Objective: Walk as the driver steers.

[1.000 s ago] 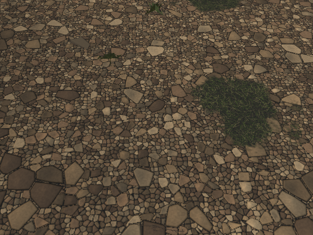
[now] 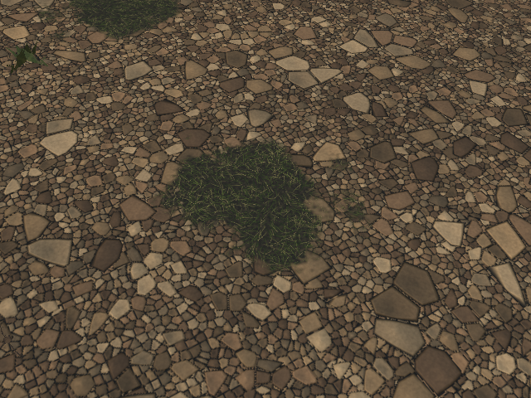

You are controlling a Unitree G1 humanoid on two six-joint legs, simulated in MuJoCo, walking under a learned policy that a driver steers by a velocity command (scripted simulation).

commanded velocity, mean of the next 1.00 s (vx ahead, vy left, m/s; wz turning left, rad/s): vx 0.02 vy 0.00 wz -0.04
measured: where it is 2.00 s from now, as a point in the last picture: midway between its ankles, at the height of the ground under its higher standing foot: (257, 373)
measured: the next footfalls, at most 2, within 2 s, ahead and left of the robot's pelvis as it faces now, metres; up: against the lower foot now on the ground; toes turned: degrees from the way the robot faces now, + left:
right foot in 0.04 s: +0.02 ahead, -0.14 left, +0.00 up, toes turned +3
right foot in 1.58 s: +0.44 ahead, -0.12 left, +0.00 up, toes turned -2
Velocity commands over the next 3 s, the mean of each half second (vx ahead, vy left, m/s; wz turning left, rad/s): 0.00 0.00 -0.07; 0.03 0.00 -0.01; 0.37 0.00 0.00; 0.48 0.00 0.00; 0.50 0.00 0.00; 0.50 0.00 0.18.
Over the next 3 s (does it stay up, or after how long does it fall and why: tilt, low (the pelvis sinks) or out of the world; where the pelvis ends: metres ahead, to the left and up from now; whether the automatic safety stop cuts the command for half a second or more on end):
stays up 1.07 -0.04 0.01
